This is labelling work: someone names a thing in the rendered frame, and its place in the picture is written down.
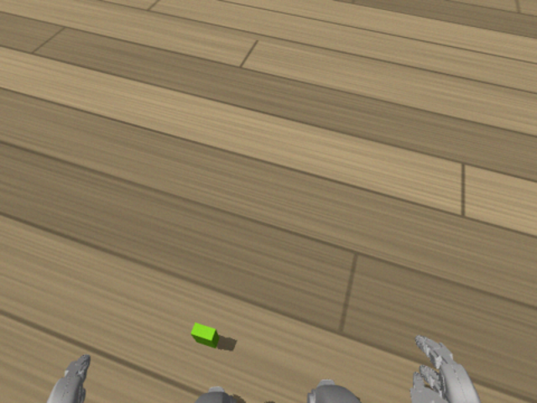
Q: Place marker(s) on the carton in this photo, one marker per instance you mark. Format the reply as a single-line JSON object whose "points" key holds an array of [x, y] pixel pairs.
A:
{"points": [[205, 335]]}

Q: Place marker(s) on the right robot hand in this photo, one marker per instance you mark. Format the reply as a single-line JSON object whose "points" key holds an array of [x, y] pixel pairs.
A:
{"points": [[451, 385]]}

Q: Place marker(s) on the left robot hand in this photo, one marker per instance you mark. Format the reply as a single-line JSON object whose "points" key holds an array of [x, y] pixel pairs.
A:
{"points": [[70, 388]]}

